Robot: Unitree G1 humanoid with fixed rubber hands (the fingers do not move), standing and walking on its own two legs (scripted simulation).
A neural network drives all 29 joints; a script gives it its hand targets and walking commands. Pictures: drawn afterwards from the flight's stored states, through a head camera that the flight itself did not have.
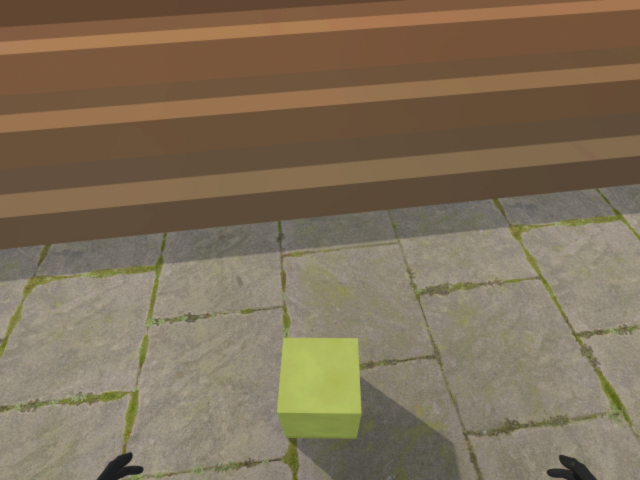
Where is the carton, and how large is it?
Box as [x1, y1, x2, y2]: [277, 338, 360, 438]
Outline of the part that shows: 283,338 277,414 286,437 356,438 360,418 357,338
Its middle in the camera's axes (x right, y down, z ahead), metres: +0.00 +0.44 +1.11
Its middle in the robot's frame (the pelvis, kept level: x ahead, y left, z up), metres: +0.44 +0.04 -0.66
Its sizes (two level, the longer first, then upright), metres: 0.210 0.200 0.250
